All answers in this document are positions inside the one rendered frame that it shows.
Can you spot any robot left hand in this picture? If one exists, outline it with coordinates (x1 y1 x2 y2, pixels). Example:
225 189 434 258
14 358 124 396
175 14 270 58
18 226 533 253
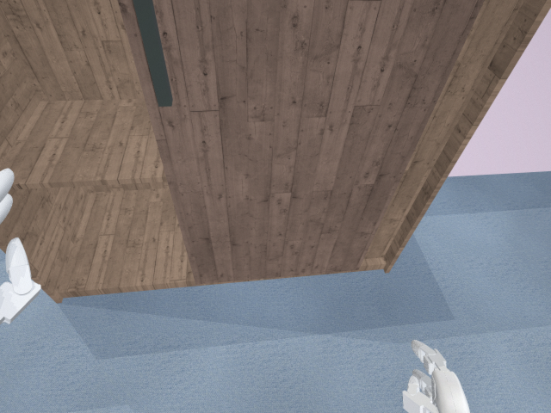
0 169 41 324

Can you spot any wardrobe door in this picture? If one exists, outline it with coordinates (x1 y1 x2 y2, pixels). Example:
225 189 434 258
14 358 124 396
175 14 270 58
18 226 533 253
117 0 485 285
364 0 524 259

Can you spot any handle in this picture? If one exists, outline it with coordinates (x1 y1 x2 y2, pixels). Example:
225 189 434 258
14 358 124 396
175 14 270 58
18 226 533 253
133 0 173 107

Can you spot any robot right hand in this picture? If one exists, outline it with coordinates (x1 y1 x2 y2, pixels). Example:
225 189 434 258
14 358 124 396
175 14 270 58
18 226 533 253
403 340 470 413

